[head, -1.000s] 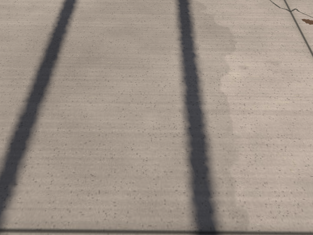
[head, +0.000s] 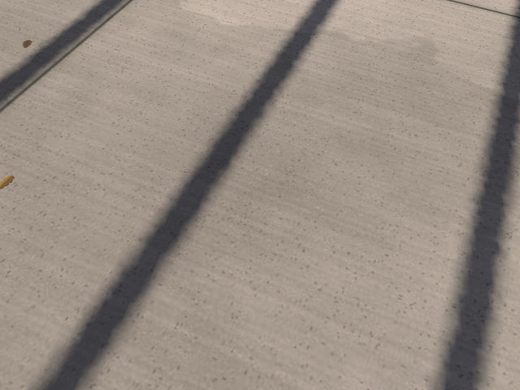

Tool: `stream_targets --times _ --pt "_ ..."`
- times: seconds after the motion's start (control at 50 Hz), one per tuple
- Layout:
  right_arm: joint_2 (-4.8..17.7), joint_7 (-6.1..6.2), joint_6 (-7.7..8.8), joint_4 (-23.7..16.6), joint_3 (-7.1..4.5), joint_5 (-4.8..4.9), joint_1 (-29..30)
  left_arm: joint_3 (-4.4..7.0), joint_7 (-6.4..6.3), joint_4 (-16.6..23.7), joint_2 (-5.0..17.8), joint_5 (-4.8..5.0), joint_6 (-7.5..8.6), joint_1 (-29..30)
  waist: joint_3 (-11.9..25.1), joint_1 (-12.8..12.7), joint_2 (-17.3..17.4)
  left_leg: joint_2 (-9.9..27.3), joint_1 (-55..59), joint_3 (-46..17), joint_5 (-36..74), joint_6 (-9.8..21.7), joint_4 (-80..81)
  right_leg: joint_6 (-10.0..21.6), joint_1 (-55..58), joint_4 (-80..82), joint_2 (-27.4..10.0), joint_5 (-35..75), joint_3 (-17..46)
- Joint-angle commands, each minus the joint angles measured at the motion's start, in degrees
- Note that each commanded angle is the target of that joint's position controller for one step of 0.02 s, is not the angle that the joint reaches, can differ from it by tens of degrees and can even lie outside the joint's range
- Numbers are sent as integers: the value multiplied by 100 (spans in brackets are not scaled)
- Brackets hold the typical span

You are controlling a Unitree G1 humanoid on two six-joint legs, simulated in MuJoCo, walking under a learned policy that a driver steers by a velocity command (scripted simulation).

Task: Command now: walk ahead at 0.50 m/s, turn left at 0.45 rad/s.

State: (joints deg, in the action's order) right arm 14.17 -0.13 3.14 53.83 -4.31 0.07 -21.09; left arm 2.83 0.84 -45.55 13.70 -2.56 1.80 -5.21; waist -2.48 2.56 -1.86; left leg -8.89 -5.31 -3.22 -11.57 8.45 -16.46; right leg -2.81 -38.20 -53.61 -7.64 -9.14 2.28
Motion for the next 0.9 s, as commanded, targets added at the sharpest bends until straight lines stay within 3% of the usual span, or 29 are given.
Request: stream_targets --times 0.02,0.12,0.16,0.2,0.22,0.24,0.26,0.28,0.3,0.32,0.34,0.36,0.4,0.46,0.54,0.64,0.7,0.72,0.74,0.76,0.78,0.8,0.82,0.84,0.86,0.9 --pt "753 24 68 -235 -131 0 -463 43 34 430 364 17 6 356 48 86 506 1437 312 -1119 2598 373 423 -5 -253 595 224 653 -320" --pt "698 100 89 -134 -54 -80 -876 -59 98 727 329 69 91 1116 -83 369 583 1594 1026 -1117 3111 301 280 242 -204 1615 463 893 -485" --pt "786 136 105 -127 -52 -118 -838 -61 101 807 403 92 144 1137 -125 289 642 1752 1195 -1158 3476 278 156 427 96 1976 563 715 -479" --pt "915 155 144 -173 -62 -129 -542 1 50 639 571 107 193 462 53 -100 715 1771 1066 -1024 4642 96 -310 659 1151 2303 818 297 -521" --pt "977 139 159 -165 -71 -150 -469 68 -11 435 712 127 223 -184 367 -371 703 1687 1059 -946 5269 24 -980 774 1884 2420 1007 100 -568" --pt "986 106 172 -174 -65 -129 -350 126 -84 183 816 110 274 -1062 807 -817 527 1469 703 -734 5007 -61 -2014 925 3006 2766 902 392 -493" --pt "708 74 201 -345 14 -89 -401 219 -176 54 1193 -26 308 -1981 1532 -1094 -6 1153 -288 -549 3183 -131 -3576 1201 4414 2731 -258 -109 753" --pt "203 45 165 -295 88 137 -1344 370 -129 -43 1719 -88 260 -2132 2142 -648 -1470 24 -2143 -70 -1563 -407 -5593 2160 5729 3246 -1755 -102 3562" --pt "733 81 136 -230 21 -100 -976 282 -53 -10 1187 112 181 -1713 1559 -567 -420 356 -2752 -437 -1597 -299 -5991 2041 5084 3730 -1515 -976 3976" --pt "729 39 141 -380 9 -144 -373 188 -30 66 833 177 179 -1144 631 -427 -62 629 -2879 -382 -1045 -317 -5804 1915 4169 3864 -1258 -1019 3006" --pt "633 -4 157 -491 46 -171 -41 127 -2 46 612 146 204 -922 290 -350 144 841 -2822 -262 -747 -339 -5503 1795 3630 4006 -945 -444 2399" --pt "575 -43 126 -545 52 -215 81 92 -5 -36 542 153 237 -956 136 -254 11 1009 -2724 -158 -648 -384 -5237 1686 3328 4081 -676 154 1937" --pt "421 -104 35 -572 102 -287 2 60 -2 -231 487 208 300 -1144 204 -90 -253 1133 -2387 0 -564 -547 -4818 1600 3022 4202 -350 910 1477" --pt "310 -147 -18 -723 164 -300 345 127 -19 -387 693 255 344 -1474 161 -87 -229 1235 -2588 209 -412 -801 -4241 1742 2888 4376 -217 1221 1213" --pt "260 -153 -28 -1122 250 -249 1470 177 -31 -464 772 264 287 -1804 -96 -344 -231 1278 -2785 355 395 -1060 -2893 1646 2759 4537 -16 949 1087" --pt "313 -117 22 -1437 293 -150 2273 246 -38 -469 896 212 242 -2181 36 -631 -272 1058 -2513 349 794 -1101 -1954 1512 3138 4047 -40 1493 1244" --pt "478 -75 103 -1483 247 -123 2078 308 -79 -342 1022 168 204 -1989 141 -447 -356 951 -1835 225 375 -978 -1469 1330 3148 3598 -143 1617 1555" --pt "549 -49 142 -1400 213 -122 1736 333 -88 -286 1077 169 197 -1857 226 -276 -344 880 -1328 242 239 -916 -1222 1252 3036 3332 -116 1609 1634" --pt "672 5 207 -1228 153 -155 1156 332 -75 -244 1055 193 209 -1766 470 -1 -115 858 -476 236 261 -802 -827 1123 2821 2674 137 1661 1515" --pt "1046 89 291 -1133 45 -282 423 269 -42 -123 797 256 247 -1725 1046 294 471 1691 612 -564 -301 -552 -539 965 2319 1361 570 1072 1152" --pt "1565 159 253 -1163 -70 -402 -80 150 -44 110 268 409 255 -1936 1645 337 1507 3129 1935 -2433 -1230 -187 -118 748 874 -200 1296 -1279 331" --pt "1570 146 137 -1103 -120 -309 57 194 -71 147 550 298 174 -2264 1672 27 1852 3533 1694 -3812 -1737 231 235 786 107 -1081 1242 -2240 140" --pt "958 108 102 -1237 12 -268 458 230 -73 -16 734 193 84 -2111 951 -89 904 3252 1068 -3153 -2039 188 257 819 -24 -1443 842 -1810 297" --pt "615 79 121 -1256 96 -218 721 218 -2 -7 648 159 65 -1798 459 -121 531 2910 473 -2286 -1471 91 374 763 52 -1343 679 -1377 272" --pt "492 74 146 -1243 135 -224 826 214 47 20 558 140 30 -1677 290 -208 628 2661 148 -1633 -776 -45 512 702 205 -1177 543 -1139 217" --pt "477 84 235 -1117 140 -180 691 215 135 60 530 40 -94 -1580 194 -285 844 2382 -61 -838 292 -124 604 585 304 -1144 444 -875 114"
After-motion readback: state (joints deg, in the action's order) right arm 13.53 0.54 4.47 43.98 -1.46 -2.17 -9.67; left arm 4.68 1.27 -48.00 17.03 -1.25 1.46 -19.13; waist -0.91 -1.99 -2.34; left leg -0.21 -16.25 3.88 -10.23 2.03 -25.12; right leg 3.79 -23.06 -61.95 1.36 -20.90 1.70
